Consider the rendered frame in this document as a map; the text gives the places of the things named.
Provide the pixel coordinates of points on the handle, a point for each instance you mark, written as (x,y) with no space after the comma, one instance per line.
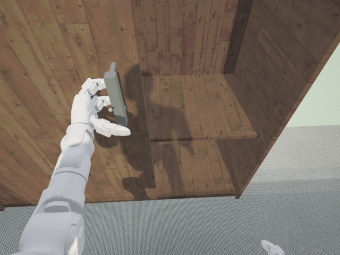
(115,95)

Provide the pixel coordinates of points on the left robot upper arm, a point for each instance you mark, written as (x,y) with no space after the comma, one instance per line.
(54,233)

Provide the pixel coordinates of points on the robot left forearm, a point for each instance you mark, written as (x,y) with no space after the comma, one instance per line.
(65,192)

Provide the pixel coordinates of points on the wardrobe door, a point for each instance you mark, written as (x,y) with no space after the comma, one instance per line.
(48,49)
(7,194)

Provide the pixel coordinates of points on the left robot hand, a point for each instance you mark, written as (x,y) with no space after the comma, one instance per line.
(84,107)

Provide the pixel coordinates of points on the right robot hand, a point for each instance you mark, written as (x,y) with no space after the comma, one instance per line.
(271,248)

